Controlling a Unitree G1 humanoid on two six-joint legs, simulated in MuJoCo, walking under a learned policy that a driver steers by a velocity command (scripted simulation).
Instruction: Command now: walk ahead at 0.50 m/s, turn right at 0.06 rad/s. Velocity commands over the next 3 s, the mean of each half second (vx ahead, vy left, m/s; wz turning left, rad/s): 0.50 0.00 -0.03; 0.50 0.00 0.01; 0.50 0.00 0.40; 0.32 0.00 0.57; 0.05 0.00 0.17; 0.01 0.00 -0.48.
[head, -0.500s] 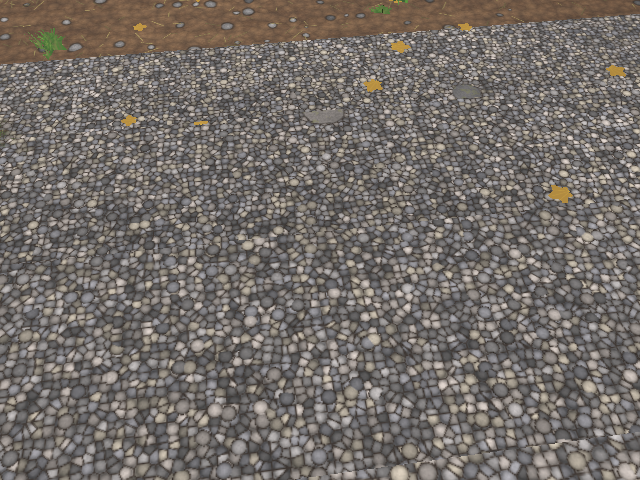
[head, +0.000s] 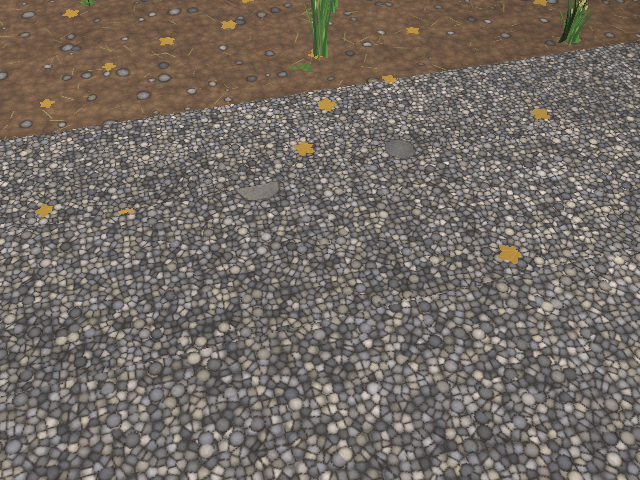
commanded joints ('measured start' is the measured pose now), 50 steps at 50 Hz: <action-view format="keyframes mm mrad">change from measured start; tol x64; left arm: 1 54 84 28 -30 -6 -15 -19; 33 590 6 1 89 -49 -48 17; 50 -154 5 3 -143 -7 -48 -12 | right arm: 1 -23 -152 -35 -62 5 -17 6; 50 47 -122 -11 136 26 20 -22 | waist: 1 56 100 -76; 50 -3 51 57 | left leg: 1 -3 273 -159 -25 374 203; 7 -260 152 -71 573 651 102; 10 -794 -19 -173 1093 -322 42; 29 -396 159 -74 -83 674 19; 32 494 255 -120 145 1162 124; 36 343 466 -537 -5 -40 287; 50 116 270 -225 -29 454 160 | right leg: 1 70 1 -31 165 48 -25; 8 754 -160 228 -286 44 -230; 21 153 -51 55 -257 -329 -166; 30 458 -67 82 424 -66 -99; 35 -575 30 70 1256 -681 -12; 50 -85 22 -32 -195 -6 -32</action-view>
